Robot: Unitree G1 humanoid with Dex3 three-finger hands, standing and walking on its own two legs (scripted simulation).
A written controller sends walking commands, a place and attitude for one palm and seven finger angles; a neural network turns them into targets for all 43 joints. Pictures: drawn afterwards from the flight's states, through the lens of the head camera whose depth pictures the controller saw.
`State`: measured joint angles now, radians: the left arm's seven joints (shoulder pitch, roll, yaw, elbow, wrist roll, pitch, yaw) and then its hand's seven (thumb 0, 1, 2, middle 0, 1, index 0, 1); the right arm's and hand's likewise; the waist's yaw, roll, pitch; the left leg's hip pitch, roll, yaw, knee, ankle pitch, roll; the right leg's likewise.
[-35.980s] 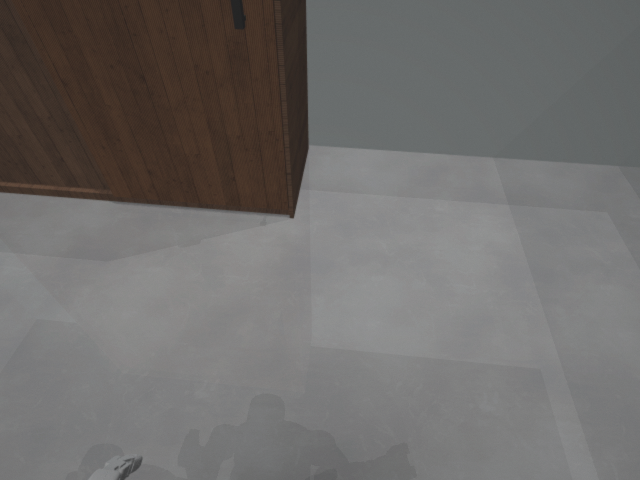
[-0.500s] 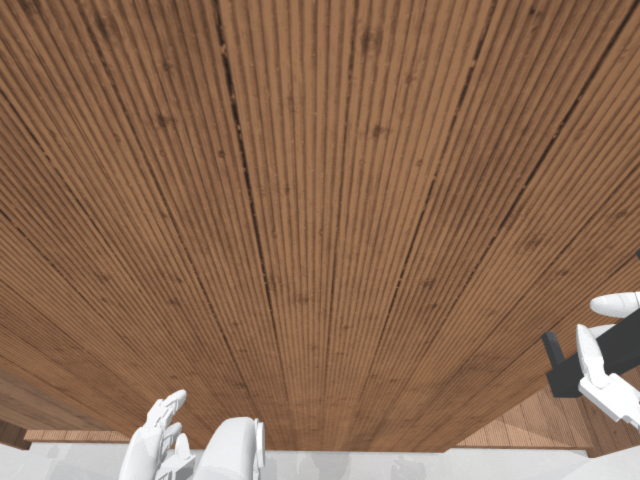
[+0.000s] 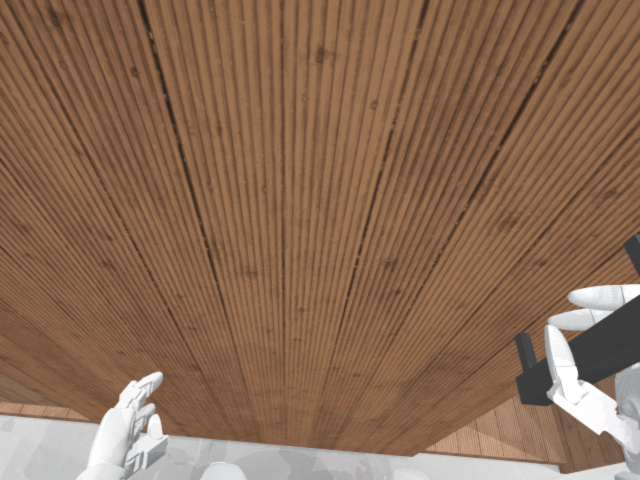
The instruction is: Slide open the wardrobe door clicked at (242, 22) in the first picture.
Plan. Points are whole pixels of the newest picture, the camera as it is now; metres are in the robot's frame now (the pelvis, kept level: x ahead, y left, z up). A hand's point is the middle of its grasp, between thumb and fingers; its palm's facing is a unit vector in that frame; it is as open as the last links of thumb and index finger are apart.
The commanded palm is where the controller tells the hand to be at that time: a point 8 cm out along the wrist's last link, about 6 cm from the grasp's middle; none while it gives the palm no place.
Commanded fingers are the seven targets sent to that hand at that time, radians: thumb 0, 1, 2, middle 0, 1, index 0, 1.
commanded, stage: stop walking and hold the door there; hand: right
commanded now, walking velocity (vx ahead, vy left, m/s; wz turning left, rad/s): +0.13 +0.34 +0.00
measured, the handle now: (580, 331) +0.23 -0.19 +0.18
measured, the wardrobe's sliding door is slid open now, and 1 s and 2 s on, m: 0.43 0.43 0.43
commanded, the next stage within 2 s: loosen the grip on the handle in 1.00 s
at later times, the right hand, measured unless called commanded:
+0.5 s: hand (561, 384) +0.19 -0.16 +0.17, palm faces +0.06 +1.00 +0.05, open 5.9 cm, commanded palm +0.14 -0.18 +0.11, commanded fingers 0.00 -0.90 -0.90 0.45 1.40 0.45 1.40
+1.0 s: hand (557, 387) +0.19 -0.16 +0.16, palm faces +0.01 +1.00 +0.01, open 5.6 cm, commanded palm +0.15 -0.18 +0.11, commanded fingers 0.00 -0.90 -0.90 0.45 1.40 0.45 1.40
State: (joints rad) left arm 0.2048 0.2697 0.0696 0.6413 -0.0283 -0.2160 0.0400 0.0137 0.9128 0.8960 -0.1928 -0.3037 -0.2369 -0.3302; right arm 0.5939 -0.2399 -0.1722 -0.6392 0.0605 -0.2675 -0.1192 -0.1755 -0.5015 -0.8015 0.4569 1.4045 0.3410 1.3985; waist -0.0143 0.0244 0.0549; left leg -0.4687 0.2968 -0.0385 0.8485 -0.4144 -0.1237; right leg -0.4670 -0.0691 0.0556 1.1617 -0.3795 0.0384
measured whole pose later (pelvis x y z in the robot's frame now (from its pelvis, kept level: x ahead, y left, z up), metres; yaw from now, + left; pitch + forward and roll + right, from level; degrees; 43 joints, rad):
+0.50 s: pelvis -0.01 -0.08 +0.00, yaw -2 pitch +3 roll -1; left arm 0.28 0.20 0.01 0.56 0.01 0.00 -0.04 0.01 0.91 0.90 -0.20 -0.30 -0.21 -0.30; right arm 0.43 0.03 0.24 -0.47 -0.02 -0.32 -0.02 -0.07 -0.67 -0.78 0.44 1.41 0.33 1.40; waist -0.09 -0.02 -0.05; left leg -0.25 -0.10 0.08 0.78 -0.59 0.14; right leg -0.40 0.11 -0.01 1.32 -0.35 0.00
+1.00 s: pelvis +0.01 -0.10 +0.04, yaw -5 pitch +0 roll -3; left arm 0.26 0.22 -0.01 0.56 0.02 -0.01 -0.05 0.01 0.91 0.90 -0.20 -0.30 -0.25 -0.32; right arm 0.57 -0.02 0.34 -0.42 -0.05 -0.37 -0.01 -0.02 -0.66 -0.82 0.41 1.40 0.44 1.39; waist -0.06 -0.01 0.09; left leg -0.11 -0.08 -0.03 0.48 -0.37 0.11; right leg -0.26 0.04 -0.06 0.52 -0.19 -0.05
